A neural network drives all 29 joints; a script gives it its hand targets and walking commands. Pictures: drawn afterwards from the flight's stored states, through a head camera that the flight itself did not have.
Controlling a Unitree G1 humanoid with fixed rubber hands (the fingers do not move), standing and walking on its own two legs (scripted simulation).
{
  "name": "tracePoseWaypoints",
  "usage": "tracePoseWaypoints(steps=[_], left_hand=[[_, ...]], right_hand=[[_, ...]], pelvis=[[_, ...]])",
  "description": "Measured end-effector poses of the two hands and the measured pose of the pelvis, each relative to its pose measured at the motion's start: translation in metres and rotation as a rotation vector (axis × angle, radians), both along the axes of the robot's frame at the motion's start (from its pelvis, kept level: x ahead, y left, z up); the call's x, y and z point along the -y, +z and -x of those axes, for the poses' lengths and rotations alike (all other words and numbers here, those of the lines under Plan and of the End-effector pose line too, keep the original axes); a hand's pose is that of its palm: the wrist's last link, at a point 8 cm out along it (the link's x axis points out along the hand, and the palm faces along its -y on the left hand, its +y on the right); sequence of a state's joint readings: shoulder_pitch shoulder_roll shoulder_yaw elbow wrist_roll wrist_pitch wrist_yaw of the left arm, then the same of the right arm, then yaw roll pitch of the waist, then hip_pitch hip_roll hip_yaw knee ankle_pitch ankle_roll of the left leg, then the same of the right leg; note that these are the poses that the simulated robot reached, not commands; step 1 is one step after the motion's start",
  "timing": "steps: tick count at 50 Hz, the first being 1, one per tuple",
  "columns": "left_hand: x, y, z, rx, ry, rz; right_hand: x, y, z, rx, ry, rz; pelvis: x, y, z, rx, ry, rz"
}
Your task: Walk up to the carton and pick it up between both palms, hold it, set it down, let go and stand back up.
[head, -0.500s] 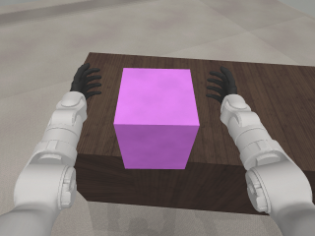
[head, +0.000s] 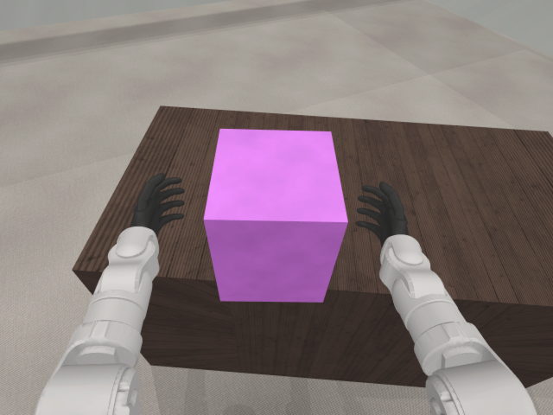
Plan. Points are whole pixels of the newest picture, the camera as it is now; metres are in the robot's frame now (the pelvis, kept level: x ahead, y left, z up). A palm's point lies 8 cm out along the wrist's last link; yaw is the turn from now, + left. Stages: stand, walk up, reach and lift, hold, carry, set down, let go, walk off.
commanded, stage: set down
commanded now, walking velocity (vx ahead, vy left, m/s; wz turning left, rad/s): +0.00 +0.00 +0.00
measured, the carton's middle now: (273, 219) +0.46 +0.05 -0.01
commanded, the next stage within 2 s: let go in 1.78 s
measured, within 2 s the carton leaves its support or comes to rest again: neither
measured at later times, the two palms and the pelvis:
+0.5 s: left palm (144, 291) +0.29 +0.24 +0.00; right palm (393, 296) +0.32 -0.15 +0.00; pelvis +0.01 +0.01 +0.00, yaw +0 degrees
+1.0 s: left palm (144, 335) +0.24 +0.23 -0.05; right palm (410, 352) +0.25 -0.18 -0.05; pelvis +0.01 +0.00 -0.01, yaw -1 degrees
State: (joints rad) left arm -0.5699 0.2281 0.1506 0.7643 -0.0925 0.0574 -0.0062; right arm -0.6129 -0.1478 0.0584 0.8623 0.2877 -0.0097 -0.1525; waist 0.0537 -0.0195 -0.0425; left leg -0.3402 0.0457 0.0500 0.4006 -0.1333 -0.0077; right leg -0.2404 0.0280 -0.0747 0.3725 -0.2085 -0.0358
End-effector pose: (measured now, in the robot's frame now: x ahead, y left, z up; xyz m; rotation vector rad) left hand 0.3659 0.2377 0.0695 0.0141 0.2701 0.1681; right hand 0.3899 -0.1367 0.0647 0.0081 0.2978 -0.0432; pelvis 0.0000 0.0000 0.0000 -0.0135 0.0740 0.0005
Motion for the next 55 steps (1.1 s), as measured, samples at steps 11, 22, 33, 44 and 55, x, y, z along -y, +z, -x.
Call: tracePoseWaypoints(steps=[11, 22, 33, 44, 55], left_hand=[[0.0, -0.032, 0.032, -0.001, 0.006, 0.003], [0.001, -0.065, 0.063, -0.007, -0.001, -0.01], [0.001, -0.094, 0.093, -0.014, 0.003, -0.019], [0.004, -0.106, 0.113, -0.047, -0.001, -0.023], [0.007, -0.114, 0.127, -0.165, -0.023, -0.029]], right_hand=[[0.002, -0.028, 0.029, -0.007, 0.011, 0.002], [0.008, -0.06, 0.061, -0.017, 0.006, 0.002], [0.023, -0.086, 0.092, -0.013, -0.007, 0.005], [0.031, -0.103, 0.123, -0.029, 0.007, 0.016], [0.044, -0.112, 0.147, -0.116, -0.009, 0.037]], pelvis=[[-0.002, -0.001, -0.001, 0.028, 0.004, -0.002], [-0.005, -0.003, -0.005, 0.033, 0.005, -0.001], [-0.006, -0.006, -0.009, 0.03, -0.002, -0.002], [-0.003, -0.007, -0.011, 0.053, -0.006, -0.007], [0.002, -0.003, -0.015, 0.088, -0.013, -0.017]])
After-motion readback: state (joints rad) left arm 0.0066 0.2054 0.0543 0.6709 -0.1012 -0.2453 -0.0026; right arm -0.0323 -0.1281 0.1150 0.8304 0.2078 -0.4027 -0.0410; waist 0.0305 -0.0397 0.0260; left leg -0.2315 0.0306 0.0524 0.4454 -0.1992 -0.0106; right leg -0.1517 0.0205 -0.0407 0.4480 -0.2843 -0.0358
